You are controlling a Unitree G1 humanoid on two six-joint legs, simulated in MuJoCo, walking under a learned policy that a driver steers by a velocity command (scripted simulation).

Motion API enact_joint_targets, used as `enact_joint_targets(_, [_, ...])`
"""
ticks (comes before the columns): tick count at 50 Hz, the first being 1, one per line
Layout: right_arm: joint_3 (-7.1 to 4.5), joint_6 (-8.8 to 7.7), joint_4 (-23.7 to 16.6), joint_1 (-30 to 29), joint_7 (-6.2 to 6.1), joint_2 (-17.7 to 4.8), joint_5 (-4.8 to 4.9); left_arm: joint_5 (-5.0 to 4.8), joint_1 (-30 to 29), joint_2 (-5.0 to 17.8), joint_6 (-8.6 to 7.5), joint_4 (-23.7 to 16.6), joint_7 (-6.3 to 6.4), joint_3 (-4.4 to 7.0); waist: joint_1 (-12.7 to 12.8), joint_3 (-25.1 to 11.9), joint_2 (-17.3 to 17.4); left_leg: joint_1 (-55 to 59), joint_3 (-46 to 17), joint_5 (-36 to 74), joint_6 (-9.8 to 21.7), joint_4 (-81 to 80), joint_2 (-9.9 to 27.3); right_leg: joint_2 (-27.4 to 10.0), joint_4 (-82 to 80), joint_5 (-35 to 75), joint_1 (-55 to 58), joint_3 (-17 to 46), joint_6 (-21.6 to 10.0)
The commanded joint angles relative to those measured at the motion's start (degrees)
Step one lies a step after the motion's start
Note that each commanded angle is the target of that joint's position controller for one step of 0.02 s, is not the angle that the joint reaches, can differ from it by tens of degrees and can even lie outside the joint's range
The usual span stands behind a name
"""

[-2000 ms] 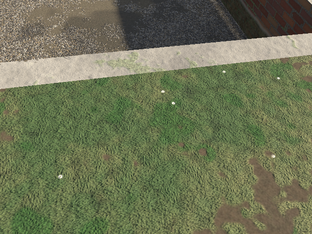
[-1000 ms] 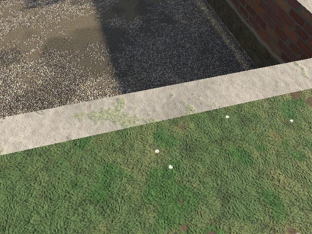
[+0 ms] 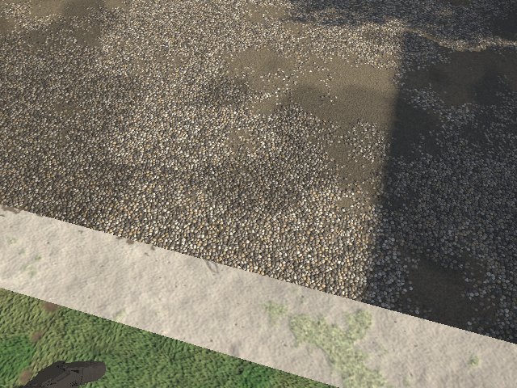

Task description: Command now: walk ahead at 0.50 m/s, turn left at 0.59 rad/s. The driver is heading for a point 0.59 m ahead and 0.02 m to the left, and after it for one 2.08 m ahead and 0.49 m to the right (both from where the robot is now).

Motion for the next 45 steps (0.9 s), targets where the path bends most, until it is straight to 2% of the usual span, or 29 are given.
enact_joint_targets(1, [-2.88, 0.01, -2.9, 0.34, -1.18, -10.16, 0.24, -0.35, -6.09, 2.4, -1.52, -4.95, -0.77, 0.32, -0.45, -1.96, 6.54, -4.54, -8.86, 13.79, 6.88, -4.36, 10.89, 4.38, -9.5, 9.58, 7.29, -3.15, 0.21])
enact_joint_targets(3, [-2.99, 0.33, -1.87, 2.14, -1.39, -10.34, 0.52, -0.47, -7.9, 3.56, -1.97, -6.07, -1.17, 0.78, -1.01, -1.49, 7.16, -4.07, -11.18, 12.74, 6.33, -1.94, 11.46, 5.58, -12.39, 10.05, 9.38, -2.71, -0.61])
enact_joint_targets(6, [-2.64, 0.82, -1.3, 2.78, -2.0, -9.16, 0.74, -1.05, -6.52, 4.79, -1.97, -6.55, -1.42, 1.59, 0.52, -2.26, 8.94, 1.43, -17.03, 13.48, 5.76, 4.05, 13.33, 6.17, -15.39, 2.28, 10.87, -0.95, -2.71])
enact_joint_targets(8, [-2.46, 0.95, -2.15, 0.53, -2.09, -8.48, 0.98, -0.46, 0.63, 5.91, -2.33, -5.11, -1.11, 2.68, 4.79, -4.62, 9.75, 1.52, -17.29, 17.73, 3.89, 10.51, 11.32, 6.15, -19.28, 2.65, 20.35, -2.5, -4.92])
enact_joint_targets(9, [-1.42, 0.89, -3.49, -0.59, -1.94, -5.64, 0.63, 0.63, 7.68, 8.08, -2.54, -4.32, -0.91, 3.47, 7.94, -11.97, 5.81, -3.28, -13.96, 14.14, 1.51, 23.11, 8.13, -0.47, -17.68, 7.52, 34.69, 2.68, -7.86])
enact_joint_targets(10, [-0.29, 0.79, -3.86, 7.83, -2.02, -1.85, 0.43, 1.24, 14.72, 11.49, -2.04, -3.6, -0.57, 4.25, 6.06, -21.8, -7.64, -20.1, -7.53, -11.55, -2.82, 42.33, 0.59, -13.96, -16.51, 7.01, 56.03, 21.48, -15.79])
enact_joint_targets(11, [0.08, 0.7, -4.31, 11.77, -1.97, -4.75, 1.18, -1.02, 16.65, 10.46, -1.0, -2.62, -1.1, 4.12, 5.51, -25.6, -17.13, -31.05, -5.16, -24.66, -4.19, 54.78, 1.24, -21.43, -22.46, -10.88, 59.91, 40.47, -21.28])
enact_joint_targets(12, [-1.39, 1.07, -3.75, 7.09, -2.07, -9.38, 1.54, -1.68, 13.61, 5.43, -0.32, -3.99, -0.81, 2.87, 6.94, -16.57, -8.02, -35.64, -4.88, -19.92, -5.15, 60.02, 4.93, -18.61, -25.05, -21.7, 52.89, 35.43, -18.96])
enact_joint_targets(13, [-1.79, 1.59, -5.05, 0.68, -2.18, -10.55, 1.24, -1.08, 11.1, 3.63, 0.5, -4.26, -0.42, 2.11, 7.59, -9.5, -2.94, -36.25, -2.04, -15.28, -5.63, 60.97, 6.58, -15.76, -25.97, -22.81, 44.56, 26.37, -16.65])
enact_joint_targets(14, [-1.95, 1.9, -6.03, -2.24, -2.16, -9.85, 0.7, -0.36, 8.64, 3.05, 0.86, -4.14, -0.19, 1.6, 6.37, -4.47, -1.25, -35.06, -1.35, -12.09, -5.85, 58.92, 8.02, -12.97, -27.54, -18.99, 36.45, 19.93, -15.75])
enact_joint_targets(15, [-2.17, 2.29, -6.49, -2.61, -1.92, -8.93, 0.43, 0.39, 6.67, 2.23, 0.78, -4.1, -0.1, 1.35, 4.61, -2.3, -2.89, -32.94, -1.58, -9.62, -5.65, 56.45, 9.69, -10.4, -28.76, -15.93, 31.3, 14.9, -14.9])
enact_joint_targets(16, [-1.94, 2.6, -5.93, -0.87, -1.75, -7.47, 0.88, 0.87, 6.35, 2.53, 0.67, -3.71, 0.12, 1.43, 3.45, -1.53, -4.53, -29.7, -1.03, -8.94, -5.57, 55.15, 10.52, -9.13, -30.17, -13.82, 27.66, 10.96, -14.25])
enact_joint_targets(19, [-1.11, 3.02, -6.01, -0.94, -1.8, -4.67, 0.76, 0.44, 7.84, 3.31, -0.19, -1.64, 0.05, 1.93, 2.86, -1.12, -3.52, -28.05, -0.16, -8.11, -6.04, 49.7, 10.45, -9.07, -31.61, -2.1, 25.6, 5.5, -16.27])
enact_joint_targets(21, [-0.25, 2.69, -6.6, -3.63, -2.08, -3.43, -0.19, 0.47, 7.42, 5.27, -0.32, -0.78, -0.14, 2.59, 2.65, -1.7, -1.18, -27.88, -0.11, -6.21, -6.89, 41.76, 10.5, -10.26, -29.35, 17.11, 27.55, 1.4, -17.1])
enact_joint_targets(23, [0.74, 2.36, -6.62, -5.44, -1.61, -1.87, -0.92, -0.08, 5.63, 5.97, 0.53, -0.47, -0.05, 2.68, 2.92, -3.76, -2.01, -23.4, 1.99, -0.82, -7.23, 32.21, 10.33, -8.88, -26.88, 26.68, 28.01, -4.01, -16.22])
enact_joint_targets(27, [1.29, 2.61, -6.77, -9.61, -0.01, -2.65, -0.4, -2.06, 7.93, 7.61, 2.57, 1.29, 0.38, 2.78, 5.35, -5.45, -3.74, -15.78, 4.91, 4.74, -6.78, 18.55, 7.88, -8.87, -22.94, 24.98, 30.06, -5.85, -14.35])
enact_joint_targets(29, [0.72, 2.83, -5.84, -7.58, 0.24, -3.83, -0.66, -3.08, 7.45, 7.76, 3.2, 1.79, 0.51, 2.55, 3.47, -6.07, -3.63, -9.27, 5.84, 8.62, -4.98, 10.62, 6.46, -9.17, -19.14, 18.13, 29.89, -5.01, -12.33])
enact_joint_targets(30, [0.04, 2.94, -4.25, -4.86, -0.14, -5.03, -1.34, -2.94, 7.89, 6.43, 3.29, 2.38, 0.56, 1.98, 2.25, -6.66, -2.83, -3.01, 6.41, 13.26, -3.67, 6.64, 5.42, -7.42, -15.26, 14.8, 28.07, -5.54, -10.35])
enact_joint_targets(31, [-1.03, 3.01, -4.35, -3.45, -0.83, -9.03, -1.74, -1.6, 10.55, 4.42, 2.94, 3.06, 0.48, 1.15, 1.98, -8.66, 2.4, 3.82, 0.49, 33.74, -1.41, 5.51, 10.38, -3.84, -7.62, 6.33, 24.81, -8.78, -6.01])
enact_joint_targets(32, [-0.4, 3.26, -5.34, -3.27, -1.54, -10.66, -3.46, 0.66, 14.43, -0.08, 2.78, 2.33, -0.04, -0.79, 4.05, -14.67, 14.39, 13.03, -14.81, 56.47, 8.26, 7.84, 24.83, 1.94, 7.73, -27.54, 16.91, -9.93, -0.76])
enact_joint_targets(33, [1.63, 3.32, -3.43, -3.23, -0.78, -4.52, -3.01, -0.65, 16.49, 0.4, 4.04, 3.3, -0.09, -0.91, 3.59, -19.91, 15.14, 8.81, -19.18, 47.31, 14.43, 4.96, 28.85, 1.3, 11.59, -40.73, 18.22, -1.93, 1.02])
enact_joint_targets(34, [1.76, 3.11, -2.97, -6.49, 0.06, -3.68, -2.26, -1.66, 13.8, 3.72, 5.31, 2.63, 0.31, -0.13, 3.59, -14.61, 12.41, 5.03, -17.38, 33.31, 13.34, 1.84, 25.06, 0.92, 12.44, -40.09, 16.11, -1.56, 1.8])
enact_joint_targets(36, [1.49, 2.48, -1.1, -9.98, 0.78, -4.38, -1.99, -0.93, 11.23, 4.52, 7.04, 3.04, 1.91, 0.42, 3.95, -9.27, 8.61, 1.79, -13.71, 19.74, 8.9, -0.37, 21.05, 0.26, 10.0, -35.38, 14.08, -1.51, 2.06])
enact_joint_targets(37, [1.37, 2.27, -0.6, -11.89, 0.83, -4.76, -2.0, -0.71, 11.64, 4.86, 7.78, 3.28, 2.47, 0.61, 4.85, -8.19, 8.64, -1.39, -12.2, 17.61, 7.85, -0.94, 20.04, 0.06, 7.54, -32.17, 16.78, -1.33, 2.24])
enact_joint_targets(40, [1.63, 2.13, 1.53, -14.36, 0.53, -3.04, -2.45, -1.03, 13.39, 2.27, 8.54, 4.78, 3.2, -0.01, 5.87, -8.11, 9.37, -5.52, -7.62, 13.44, 5.82, -1.76, 16.75, 1.36, -3.36, -22.77, 25.64, -3.16, 1.46])
enact_joint_targets(42, [1.98, 2.15, 3.3, -15.37, 0.31, -1.63, -1.68, -0.66, 14.7, 0.9, 8.79, 5.73, 3.32, -0.4, 6.86, -7.56, 8.72, -7.63, -6.62, 2.38, 4.05, -2.6, 15.06, 1.96, -13.69, -13.38, 30.91, -4.26, 0.32])
enact_joint_targets(43, [2.05, 2.05, 4.85, -14.17, 0.28, -1.07, -1.16, 0.21, 14.53, 0.84, 8.82, 5.64, 3.17, -0.66, 6.91, -6.22, 7.38, -9.78, -6.45, -7.11, 1.64, -4.13, 13.69, 1.29, -18.73, -6.34, 33.58, -3.39, -0.75])
enact_joint_targets(44, [1.87, 1.94, 6.36, -12.92, 0.13, -1.26, -1.1, 0.85, 13.61, 2.35, 8.86, 4.85, 3.01, -0.6, 5.93, -3.65, 5.78, -11.46, -5.9, -14.41, -0.72, -4.58, 12.11, -0.86, -20.59, -5.45, 33.41, -1.73, -2.06])
enact_joint_targets(45, [1.31, 2.13, 6.67, -12.33, -0.04, -2.43, -1.4, 0.53, 12.26, 5.78, 8.54, 4.64, 2.89, 0.15, 4.03, 0.14, 0.84, -10.07, -3.56, -15.04, -2.59, -5.44, 9.67, -1.0, -20.43, -16.67, 26.01, -2.39, -3.95])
